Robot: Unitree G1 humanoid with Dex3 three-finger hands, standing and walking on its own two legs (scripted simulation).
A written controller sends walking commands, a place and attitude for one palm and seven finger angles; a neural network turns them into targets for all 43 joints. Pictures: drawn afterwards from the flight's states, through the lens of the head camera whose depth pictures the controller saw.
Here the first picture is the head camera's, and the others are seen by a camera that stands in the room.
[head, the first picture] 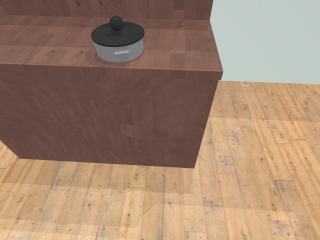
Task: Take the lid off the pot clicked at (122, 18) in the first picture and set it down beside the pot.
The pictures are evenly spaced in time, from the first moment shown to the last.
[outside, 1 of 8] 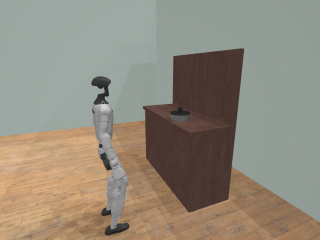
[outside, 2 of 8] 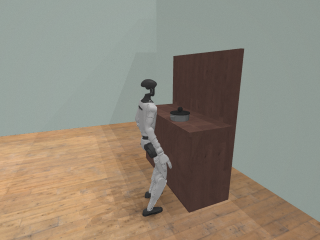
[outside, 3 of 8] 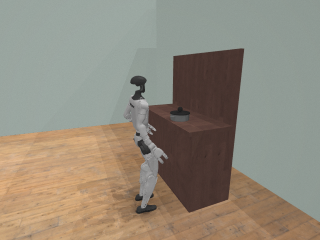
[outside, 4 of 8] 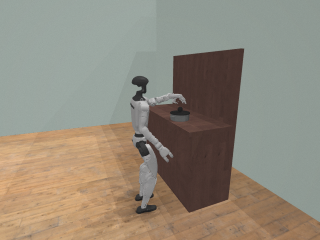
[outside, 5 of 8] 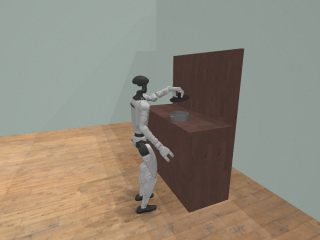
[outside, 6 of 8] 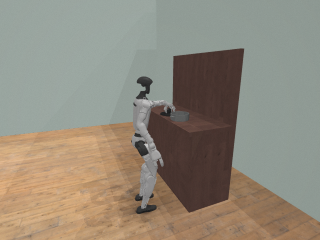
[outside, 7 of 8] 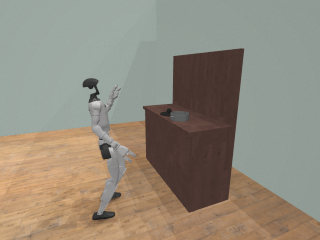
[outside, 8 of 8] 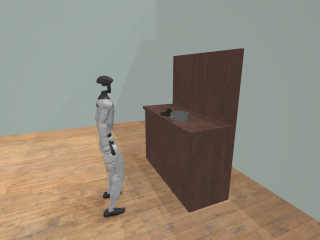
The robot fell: no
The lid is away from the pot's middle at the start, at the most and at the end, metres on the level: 0.00 0.26 0.24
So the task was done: yes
